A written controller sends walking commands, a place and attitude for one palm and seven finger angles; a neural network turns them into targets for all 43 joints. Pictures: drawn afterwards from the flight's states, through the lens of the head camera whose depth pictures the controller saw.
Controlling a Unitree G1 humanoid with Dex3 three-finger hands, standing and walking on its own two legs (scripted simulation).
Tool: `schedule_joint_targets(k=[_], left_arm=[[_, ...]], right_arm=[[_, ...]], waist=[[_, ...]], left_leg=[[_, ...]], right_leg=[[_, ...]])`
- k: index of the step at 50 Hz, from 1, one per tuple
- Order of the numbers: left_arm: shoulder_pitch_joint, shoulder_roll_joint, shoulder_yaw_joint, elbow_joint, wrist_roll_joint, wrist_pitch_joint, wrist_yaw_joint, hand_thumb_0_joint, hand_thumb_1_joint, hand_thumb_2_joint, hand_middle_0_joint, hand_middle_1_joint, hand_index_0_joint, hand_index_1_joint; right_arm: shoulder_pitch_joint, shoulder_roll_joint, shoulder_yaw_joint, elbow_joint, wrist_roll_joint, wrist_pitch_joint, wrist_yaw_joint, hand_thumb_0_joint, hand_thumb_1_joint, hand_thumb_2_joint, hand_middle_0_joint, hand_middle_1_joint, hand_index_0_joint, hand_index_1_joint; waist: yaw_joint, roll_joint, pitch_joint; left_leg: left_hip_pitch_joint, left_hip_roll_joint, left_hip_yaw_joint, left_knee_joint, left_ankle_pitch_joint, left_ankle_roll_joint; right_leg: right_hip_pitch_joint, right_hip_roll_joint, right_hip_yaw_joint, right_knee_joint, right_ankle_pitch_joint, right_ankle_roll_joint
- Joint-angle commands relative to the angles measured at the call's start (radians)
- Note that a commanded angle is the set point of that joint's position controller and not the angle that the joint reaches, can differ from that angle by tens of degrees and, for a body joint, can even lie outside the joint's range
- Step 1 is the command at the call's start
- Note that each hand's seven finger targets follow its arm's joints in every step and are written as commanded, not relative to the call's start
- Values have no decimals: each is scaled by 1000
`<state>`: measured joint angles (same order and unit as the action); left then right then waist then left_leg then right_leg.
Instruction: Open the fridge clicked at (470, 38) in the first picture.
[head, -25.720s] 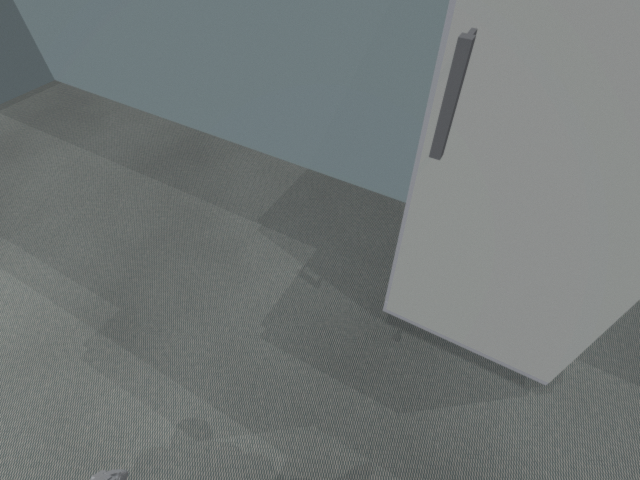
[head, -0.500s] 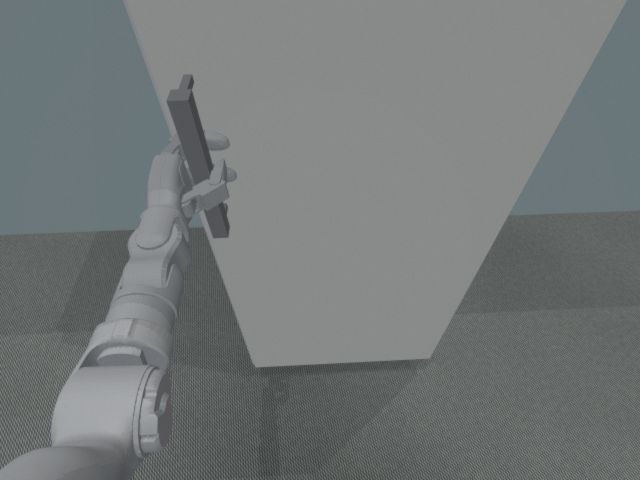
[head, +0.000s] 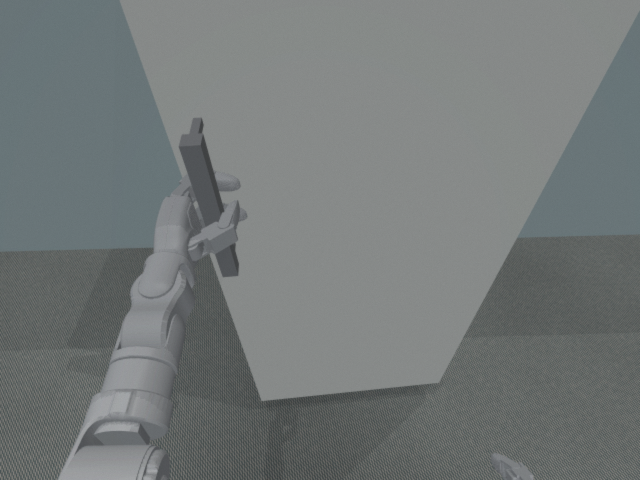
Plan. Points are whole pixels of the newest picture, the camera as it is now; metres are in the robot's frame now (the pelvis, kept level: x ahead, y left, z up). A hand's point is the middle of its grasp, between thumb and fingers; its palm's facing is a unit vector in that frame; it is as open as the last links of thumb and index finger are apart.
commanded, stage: pull the door a little, standing still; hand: left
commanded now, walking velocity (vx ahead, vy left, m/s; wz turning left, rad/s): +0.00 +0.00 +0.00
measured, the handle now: (215, 205) +0.43 +0.16 +0.13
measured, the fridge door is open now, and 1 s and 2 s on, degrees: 4 32 64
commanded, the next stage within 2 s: walk backward, drawing the door open in 0.20 s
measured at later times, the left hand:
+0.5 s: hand (240, 306) +0.28 +0.10 +0.12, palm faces -0.01 -0.99 -0.11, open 6.2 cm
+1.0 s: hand (302, 417) +0.17 +0.03 +0.12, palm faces +0.10 -0.98 -0.15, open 6.5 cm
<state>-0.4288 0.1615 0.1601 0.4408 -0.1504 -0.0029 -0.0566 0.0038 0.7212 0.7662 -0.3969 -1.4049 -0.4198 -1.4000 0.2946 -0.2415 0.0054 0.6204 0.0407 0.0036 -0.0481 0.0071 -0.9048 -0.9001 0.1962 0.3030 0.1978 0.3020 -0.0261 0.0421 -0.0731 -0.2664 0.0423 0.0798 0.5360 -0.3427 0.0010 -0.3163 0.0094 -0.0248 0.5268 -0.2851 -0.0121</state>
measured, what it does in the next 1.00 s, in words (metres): walks backwards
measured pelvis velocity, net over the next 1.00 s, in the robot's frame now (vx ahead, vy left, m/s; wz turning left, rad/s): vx -0.09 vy -0.09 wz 0.16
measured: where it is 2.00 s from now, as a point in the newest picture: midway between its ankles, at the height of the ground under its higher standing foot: outside the picture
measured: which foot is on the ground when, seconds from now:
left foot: down 0.00-0.92, up 0.94-1.00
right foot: down 0.00-1.00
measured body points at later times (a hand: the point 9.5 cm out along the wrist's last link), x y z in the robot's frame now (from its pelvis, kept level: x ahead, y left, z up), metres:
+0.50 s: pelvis -0.03 +0.00 +0.01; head -0.03 -0.02 +0.46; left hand +0.27 +0.15 +0.13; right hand +0.15 -0.22 -0.09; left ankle -0.05 +0.11 -0.73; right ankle -0.01 -0.11 -0.73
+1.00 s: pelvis -0.09 -0.09 +0.00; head -0.06 -0.12 +0.44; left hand +0.16 +0.08 +0.13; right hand +0.09 -0.29 -0.12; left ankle -0.08 +0.08 -0.71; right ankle -0.01 -0.11 -0.73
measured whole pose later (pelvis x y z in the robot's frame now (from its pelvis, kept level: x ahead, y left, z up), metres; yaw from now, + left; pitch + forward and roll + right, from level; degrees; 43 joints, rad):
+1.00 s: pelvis -0.09 -0.09 +0.00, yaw +9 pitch +0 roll +2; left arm 0.17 0.11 -0.13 -0.31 -0.01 0.02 0.09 -0.06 0.65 0.70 -0.40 -1.33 -0.25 -1.40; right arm 0.20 -0.18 -0.02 0.61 -0.01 0.01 -0.09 0.01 -0.90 -0.90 0.20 0.30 0.20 0.30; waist -0.05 0.06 0.05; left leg -0.41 0.05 0.00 0.75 -0.35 0.00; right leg -0.35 0.01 -0.20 0.52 -0.18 -0.13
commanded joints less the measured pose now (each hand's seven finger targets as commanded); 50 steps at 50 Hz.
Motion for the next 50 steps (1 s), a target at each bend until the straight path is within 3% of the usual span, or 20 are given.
schedule_joint_targets(k=[1,2,8,14,15,16,17,18,22,27,31,37,39,41,42,44,46,48,49,50], left_arm=[[-402,149,39,-253,-19,-36,28,0,900,900,-450,-1400,-450,-1400],[-416,85,-15,-273,-20,-33,31,0,900,900,-450,-1400,-450,-1400],[-263,63,-43,-369,-10,-36,39,0,900,900,-450,-1400,-450,-1400],[7,42,-71,-557,-15,-18,33,0,900,900,-450,-1400,-450,-1400],[-29,60,-71,-619,-15,-12,37,0,900,900,-450,-1400,-450,-1400],[-219,225,-71,-696,71,-86,77,0,900,900,-450,-1400,-450,-1400],[-59,120,-118,-581,75,-91,93,0,900,900,-450,-1400,-450,-1400],[26,91,-149,-592,88,-95,101,0,900,900,-450,-1400,-450,-1400],[130,70,-192,-712,107,-116,117,0,900,900,-450,-1400,-450,-1400],[218,49,-229,-825,122,-122,125,0,900,900,-450,-1400,-450,-1400],[270,47,-241,-873,133,-116,132,0,900,900,-450,-1400,-450,-1400],[335,35,-261,-954,154,-107,130,0,900,900,-450,-1400,-450,-1400],[348,49,-249,-983,164,-111,131,0,900,900,-450,-1400,-450,-1400],[377,38,-254,-1002,165,-112,129,0,900,900,-450,-1400,-450,-1400],[383,33,-257,-1021,165,-111,130,0,900,900,-450,-1400,-450,-1400],[402,61,-240,-1046,164,-102,137,0,900,900,-450,-1400,-450,-1400],[420,64,-228,-1066,167,-97,141,0,900,900,-450,-1400,-450,-1400],[424,56,-228,-1055,185,-95,137,0,900,900,-450,-1400,-450,-1400],[430,49,-241,-1037,185,-90,135,0,900,900,-450,-1400,-450,-1400],[431,26,-261,-1046,188,-90,129,0,900,900,-450,-1400,-450,-1400]], right_arm=[[-65,-108,-31,-130,-1,-38,-18,0,-900,-900,200,300,200,300],[-71,-102,-30,-132,-1,-43,-17,0,-900,-900,200,300,200,300],[-115,-97,-25,-156,-4,-53,-7,0,-900,-900,200,300,200,300],[-175,-85,-17,-209,-4,-51,-1,0,-900,-900,200,300,200,300],[-190,-82,-12,-211,-2,-50,-1,0,-900,-900,200,300,200,300],[-219,-91,-8,-202,-13,-42,-30,0,-900,-900,200,300,200,300],[-205,-75,-7,-175,-27,-28,-44,0,-900,-900,200,300,200,300],[-208,-79,-11,-182,-35,-17,-46,0,-900,-900,200,300,200,300],[-217,-67,-11,-206,-47,21,-49,0,-900,-900,200,300,200,300],[-225,-53,-8,-246,-52,60,-41,0,-900,-900,200,300,200,300],[-224,-48,-4,-261,-52,72,-37,0,-900,-900,200,300,200,300],[-242,-44,-19,-254,-61,47,-44,0,-900,-900,200,300,200,300],[-244,-47,-29,-241,-61,31,-45,0,-900,-900,200,300,200,300],[-248,-33,-32,-228,-60,13,-43,0,-900,-900,200,300,200,300],[-242,-24,-34,-224,-54,4,-42,0,-900,-900,200,300,200,300],[-222,-11,-41,-206,-44,-17,-41,0,-900,-900,200,300,200,300],[-214,9,-39,-193,-44,-46,-43,0,-900,-900,200,300,200,300],[-211,16,-38,-185,-52,-68,-47,0,-900,-900,200,300,200,300],[-211,10,-38,-173,-59,-78,-49,0,-900,-900,200,300,200,300],[-199,28,-28,-176,-67,-89,-53,0,-900,-900,200,300,200,300]], waist=[[10,-66,-265],[4,-63,-267],[43,-61,-291],[77,-98,-257],[68,-81,-238],[15,-27,-113],[8,-82,-81],[14,-105,-90],[2,-49,-166],[-9,-40,-209],[-15,6,-165],[-19,20,-84],[-20,35,-90],[-17,13,-105],[-19,-30,-125],[-24,-136,-156],[-12,-223,-159],[1,-223,-136],[-4,-181,-121],[-5,-166,-110]], left_leg=[[82,-36,-21,-21,457,26],[95,-34,-27,-21,462,23],[119,-34,-32,-29,465,19],[121,-28,-36,-53,452,19],[123,-27,-34,-63,429,19],[106,9,-24,-45,315,42],[110,11,-51,-45,262,44],[127,20,-57,-53,278,41],[192,48,-70,-100,471,39],[214,61,-91,-126,617,27],[154,72,-140,-185,550,29],[-59,166,-296,-261,265,92],[-87,162,-304,-252,225,95],[-126,146,-277,-230,170,89],[-114,110,-233,-192,143,72],[-42,3,-101,-52,103,27],[-60,-47,-19,160,17,7],[-147,-41,5,396,-85,1],[-169,-21,-7,433,-96,0],[-163,-9,22,438,-90,-7]], right_leg=[[187,-3,-11,-21,546,-4],[174,-2,-18,-20,534,-5],[205,-8,-21,-15,518,-13],[250,-12,-26,-26,499,-12],[238,-13,-23,-37,484,-11],[127,-85,76,-135,422,5],[85,-98,61,-160,326,9],[81,-95,59,-165,310,9],[131,-73,16,-117,405,22],[170,-45,-13,-86,441,35],[141,-16,-28,-58,277,45],[133,-19,16,25,97,31],[151,-29,25,8,99,24],[194,-42,30,-28,104,22],[199,-57,30,-70,116,15],[137,-137,43,-190,54,-12],[96,-208,45,-272,-7,-29],[81,-256,12,-269,12,-68],[84,-270,-12,-237,47,-103],[90,-256,-58,-222,103,-126]])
